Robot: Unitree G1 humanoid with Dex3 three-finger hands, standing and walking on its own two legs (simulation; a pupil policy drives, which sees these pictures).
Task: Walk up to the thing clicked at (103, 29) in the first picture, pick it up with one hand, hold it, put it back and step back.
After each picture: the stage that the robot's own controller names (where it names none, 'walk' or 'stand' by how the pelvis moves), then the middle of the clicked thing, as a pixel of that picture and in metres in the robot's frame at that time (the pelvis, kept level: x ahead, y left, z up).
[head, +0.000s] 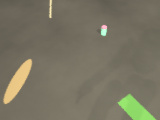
stand; (103, 30) +1.60 -0.28 -0.72
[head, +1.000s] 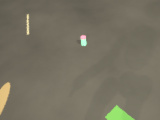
walk; (83, 40) +1.50 +0.07 -0.69
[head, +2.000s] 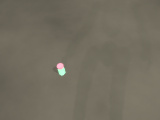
walk; (61, 69) +0.94 +0.27 -0.72
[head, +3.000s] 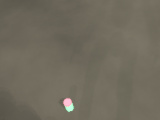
walk; (68, 105) +0.58 +0.21 -0.72
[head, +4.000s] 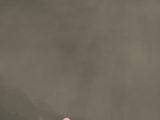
walk; out of the picture +0.40 +0.16 -0.70
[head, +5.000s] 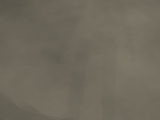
stand; out of the picture +0.34 +0.16 -0.72
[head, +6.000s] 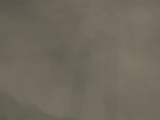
stand; out of the picture +0.34 +0.15 -0.73
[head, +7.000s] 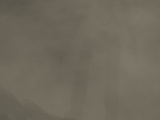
stand; out of the picture +0.34 +0.15 -0.73
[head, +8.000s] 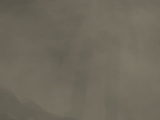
stand; out of the picture +0.33 +0.14 -0.73
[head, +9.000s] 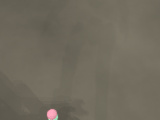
go down; (52, 115) +0.36 +0.16 -0.66
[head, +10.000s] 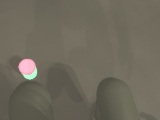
go down; (28, 69) +0.41 +0.21 -0.30
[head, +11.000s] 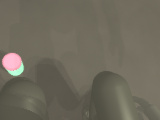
close in; (14, 65) +0.41 +0.22 -0.27
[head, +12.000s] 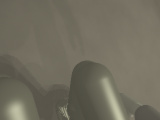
close; out of the picture +0.39 +0.25 -0.22
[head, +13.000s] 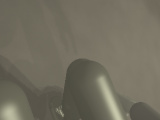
close; out of the picture +0.39 +0.26 -0.22
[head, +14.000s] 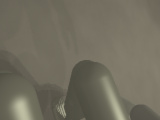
lift; out of the picture +0.36 +0.24 -0.22
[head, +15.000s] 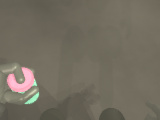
lift; (24, 87) +0.32 +0.19 +0.00
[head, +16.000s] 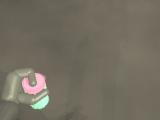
hold; (36, 91) +0.31 +0.16 +0.02
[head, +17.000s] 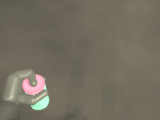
crouch; (36, 93) +0.31 +0.17 +0.00
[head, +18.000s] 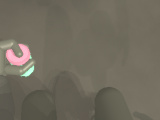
crouch; (21, 61) +0.41 +0.19 -0.09
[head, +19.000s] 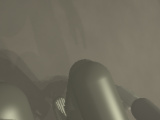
lower; out of the picture +0.40 +0.31 -0.22
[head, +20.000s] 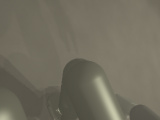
lower; out of the picture +0.42 +0.29 -0.22
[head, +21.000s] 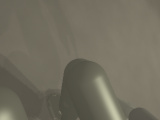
lower; out of the picture +0.42 +0.29 -0.23
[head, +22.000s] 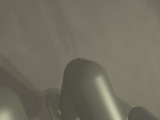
lower; out of the picture +0.42 +0.29 -0.23
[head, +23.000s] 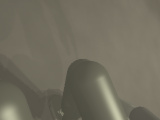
loosen; out of the picture +0.40 +0.26 -0.22
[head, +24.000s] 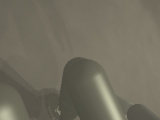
withdraw; out of the picture +0.39 +0.26 -0.22
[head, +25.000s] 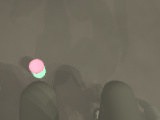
walk; (37, 69) +0.42 +0.20 -0.34
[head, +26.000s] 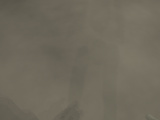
stand; out of the picture +0.35 +0.14 -0.66
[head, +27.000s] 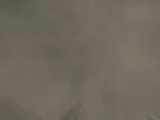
stand; out of the picture +0.36 +0.17 -0.67
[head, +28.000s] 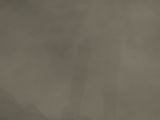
stand; out of the picture +0.36 +0.15 -0.69
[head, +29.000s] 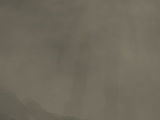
walk; out of the picture +0.38 +0.15 -0.72
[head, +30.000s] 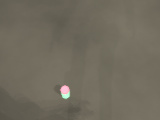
walk; (65, 92) +0.54 +0.13 -0.70
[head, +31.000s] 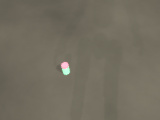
walk; (65, 68) +0.84 +0.21 -0.70
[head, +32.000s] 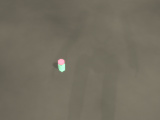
stand; (61, 65) +1.00 +0.18 -0.71
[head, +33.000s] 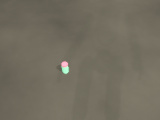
stand; (65, 67) +1.02 +0.17 -0.73
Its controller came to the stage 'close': yes
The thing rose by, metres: 0.72
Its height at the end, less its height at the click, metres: +0.00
